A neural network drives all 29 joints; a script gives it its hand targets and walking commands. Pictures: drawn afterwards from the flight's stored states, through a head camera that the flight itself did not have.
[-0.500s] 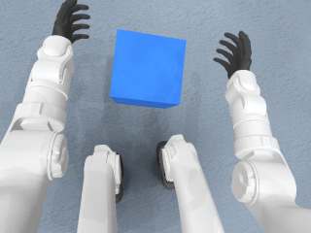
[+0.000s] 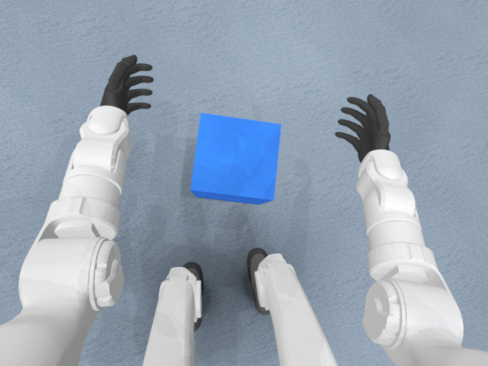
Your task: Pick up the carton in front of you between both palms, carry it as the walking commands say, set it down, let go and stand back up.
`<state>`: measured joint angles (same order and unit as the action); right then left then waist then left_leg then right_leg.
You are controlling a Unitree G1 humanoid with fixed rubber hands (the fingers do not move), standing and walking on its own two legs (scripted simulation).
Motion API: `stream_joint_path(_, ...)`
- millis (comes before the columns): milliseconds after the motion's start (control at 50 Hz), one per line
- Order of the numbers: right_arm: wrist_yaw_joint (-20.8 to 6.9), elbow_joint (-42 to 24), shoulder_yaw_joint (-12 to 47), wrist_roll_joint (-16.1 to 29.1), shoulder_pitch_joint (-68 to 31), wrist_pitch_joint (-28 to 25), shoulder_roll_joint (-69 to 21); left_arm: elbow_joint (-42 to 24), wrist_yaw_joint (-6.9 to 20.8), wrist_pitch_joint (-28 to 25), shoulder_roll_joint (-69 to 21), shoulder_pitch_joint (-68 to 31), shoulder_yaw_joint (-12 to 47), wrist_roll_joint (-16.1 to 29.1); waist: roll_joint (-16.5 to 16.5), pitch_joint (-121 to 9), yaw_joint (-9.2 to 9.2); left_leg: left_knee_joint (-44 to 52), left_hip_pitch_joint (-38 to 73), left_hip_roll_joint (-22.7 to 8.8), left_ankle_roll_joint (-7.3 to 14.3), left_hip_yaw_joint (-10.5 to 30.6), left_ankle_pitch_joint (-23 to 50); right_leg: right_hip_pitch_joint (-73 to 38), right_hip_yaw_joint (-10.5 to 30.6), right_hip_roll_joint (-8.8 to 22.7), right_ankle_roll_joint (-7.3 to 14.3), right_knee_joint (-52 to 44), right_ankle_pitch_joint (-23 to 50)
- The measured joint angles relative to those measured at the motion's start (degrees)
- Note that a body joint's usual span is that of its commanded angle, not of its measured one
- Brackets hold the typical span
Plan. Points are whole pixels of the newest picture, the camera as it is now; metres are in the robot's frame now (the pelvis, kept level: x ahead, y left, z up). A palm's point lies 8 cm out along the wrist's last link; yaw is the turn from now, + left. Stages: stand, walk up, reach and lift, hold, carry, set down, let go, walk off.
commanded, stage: let go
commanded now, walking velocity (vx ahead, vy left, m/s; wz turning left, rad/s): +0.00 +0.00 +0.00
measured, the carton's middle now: (233, 165) +0.48 -0.06 -0.51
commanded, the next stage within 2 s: stand in 1.24 s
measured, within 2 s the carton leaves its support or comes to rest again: neither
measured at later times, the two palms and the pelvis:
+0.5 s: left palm (48, 214) +0.35 +0.19 +0.01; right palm (456, 227) +0.30 -0.26 +0.03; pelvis +0.07 -0.02 +0.11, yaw +1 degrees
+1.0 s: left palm out of the picture +0.25 +0.24 +0.08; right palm (467, 273) +0.26 -0.22 +0.07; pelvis +0.09 +0.01 +0.14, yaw +0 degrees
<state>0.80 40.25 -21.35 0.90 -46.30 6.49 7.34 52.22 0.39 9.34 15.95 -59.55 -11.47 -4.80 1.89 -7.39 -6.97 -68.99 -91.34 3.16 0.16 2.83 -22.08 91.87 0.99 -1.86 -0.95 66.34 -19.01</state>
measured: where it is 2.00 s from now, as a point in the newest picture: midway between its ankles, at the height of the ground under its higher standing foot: (227, 300)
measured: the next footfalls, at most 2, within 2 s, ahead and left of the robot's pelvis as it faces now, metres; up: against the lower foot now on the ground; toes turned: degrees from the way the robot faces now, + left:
none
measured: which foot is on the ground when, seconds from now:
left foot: down 0.00-1.00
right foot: down 0.00-1.00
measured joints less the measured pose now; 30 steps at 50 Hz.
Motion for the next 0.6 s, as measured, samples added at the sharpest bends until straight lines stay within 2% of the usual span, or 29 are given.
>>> stream_joint_path(120,-3.5,-3.4,3.2,-3.4,10.4,-1.2,0.3,-7.7,-3.4,-1.0,-5.0,12.7,-1.0,-2.5,-0.8,0.6,1.27,8.2,9.9,0.2,-0.4,0.4,1.8,-9.5,0.1,0.4,0.7,-7.2,1.2)
stream_joint_path(240,-6.3,-7.0,8.2,-3.6,22.7,-2.3,2.2,-15.8,-5.3,-2.6,-7.7,28.9,0.0,-1.3,-1.9,2.7,1.7,16.6,23.5,0.1,-0.8,0.9,3.0,-22.7,0.0,0.6,1.4,-14.5,1.8)
stream_joint_path(360,-7.0,-9.1,12.9,-1.3,32.7,-4.1,3.7,-18.3,-4.0,-5.3,-7.3,39.7,1.7,0.3,-2.7,4.0,1.71,22.8,36.2,-0.6,-1.0,1.1,3.2,-35.1,0.0,0.1,1.9,-20.2,1.8)
stream_joint_path(600,-5.0,-15.5,19.1,1.2,54.0,-6.7,3.3,-20.6,-1.2,-9.6,-5.6,59.1,5.2,2.2,-4.1,5.5,2.59,35.9,61.0,-1.8,-0.6,0.7,4.4,-59.6,1.0,-0.5,2.0,-33.0,3.1)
